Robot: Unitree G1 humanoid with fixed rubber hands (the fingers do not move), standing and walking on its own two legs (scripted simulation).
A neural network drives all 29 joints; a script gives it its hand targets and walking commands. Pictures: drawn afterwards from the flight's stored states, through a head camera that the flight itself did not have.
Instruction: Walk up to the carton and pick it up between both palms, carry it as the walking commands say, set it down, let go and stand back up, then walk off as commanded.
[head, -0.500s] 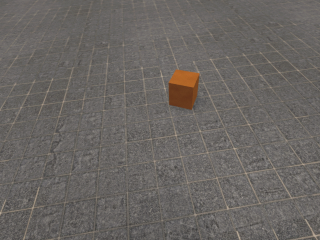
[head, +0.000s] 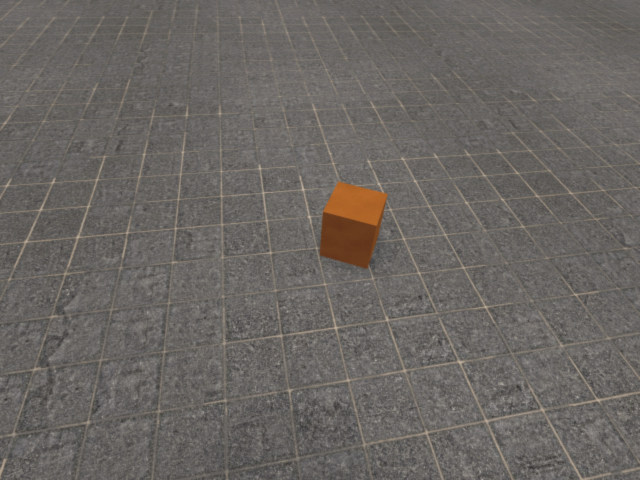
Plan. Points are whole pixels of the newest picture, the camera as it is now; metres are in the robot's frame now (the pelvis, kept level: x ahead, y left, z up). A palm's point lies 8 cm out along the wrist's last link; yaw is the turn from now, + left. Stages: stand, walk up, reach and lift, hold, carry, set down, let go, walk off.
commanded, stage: walk up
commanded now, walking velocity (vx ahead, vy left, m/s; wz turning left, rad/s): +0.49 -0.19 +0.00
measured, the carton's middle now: (352, 225) +1.22 -0.14 -0.64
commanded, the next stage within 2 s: none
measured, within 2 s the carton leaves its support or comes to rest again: neither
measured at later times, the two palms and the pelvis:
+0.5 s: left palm (200, 469) +0.19 +0.17 -0.11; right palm (519, 394) +0.31 -0.31 -0.13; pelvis +0.20 -0.08 +0.00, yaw +1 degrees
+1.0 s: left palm (198, 289) +0.49 +0.24 -0.13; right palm (473, 309) +0.46 -0.27 -0.12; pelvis +0.42 -0.02 +0.00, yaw -1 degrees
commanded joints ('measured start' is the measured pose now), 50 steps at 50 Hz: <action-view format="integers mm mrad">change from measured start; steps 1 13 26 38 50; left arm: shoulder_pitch -123 282 328 235 -69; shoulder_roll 12 216 99 27 6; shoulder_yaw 6 45 30 20 7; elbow -97 49 20 -37 -64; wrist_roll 0 22 9 -9 3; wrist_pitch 5 -77 -92 -87 4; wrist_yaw -32 35 59 50 -26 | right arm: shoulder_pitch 58 -76 -327 160 3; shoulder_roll -230 -126 -64 -321 -225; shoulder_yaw -99 -83 -65 -134 -97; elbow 11 -36 -50 102 22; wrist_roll -35 -12 -27 -54 -37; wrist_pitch -35 -26 50 -44 -33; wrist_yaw -34 -18 27 -21 -31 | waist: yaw -55 108 97 -138 -45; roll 214 -117 -110 445 210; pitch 107 -143 85 -346 114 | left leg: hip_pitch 87 -484 -516 578 23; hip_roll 272 -21 26 398 274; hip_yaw -301 -120 -51 -595 -296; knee -472 639 462 -286 -504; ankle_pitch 157 -93 152 180 47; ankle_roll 119 8 -39 166 116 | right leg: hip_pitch -194 594 393 -176 -155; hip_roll -71 -377 -310 57 -81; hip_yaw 0 580 321 -24 -6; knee -204 -846 -933 145 -188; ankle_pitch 74 57 205 -219 48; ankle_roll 40 -139 -83 -23 44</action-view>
